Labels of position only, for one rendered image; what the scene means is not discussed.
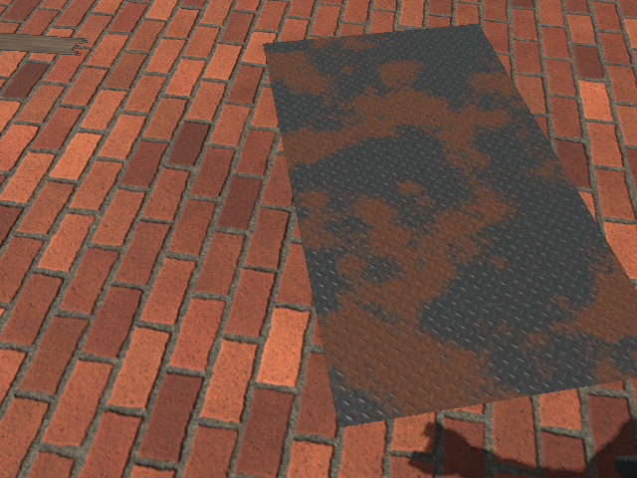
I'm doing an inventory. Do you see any right robot hand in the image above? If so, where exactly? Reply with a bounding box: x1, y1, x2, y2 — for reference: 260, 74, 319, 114
614, 455, 637, 478

